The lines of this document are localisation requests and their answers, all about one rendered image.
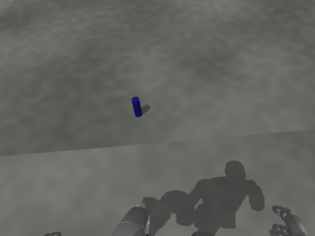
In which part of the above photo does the can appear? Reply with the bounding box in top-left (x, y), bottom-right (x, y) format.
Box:
top-left (132, 97), bottom-right (142, 117)

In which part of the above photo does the right robot hand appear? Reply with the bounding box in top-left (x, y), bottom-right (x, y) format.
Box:
top-left (269, 206), bottom-right (310, 236)

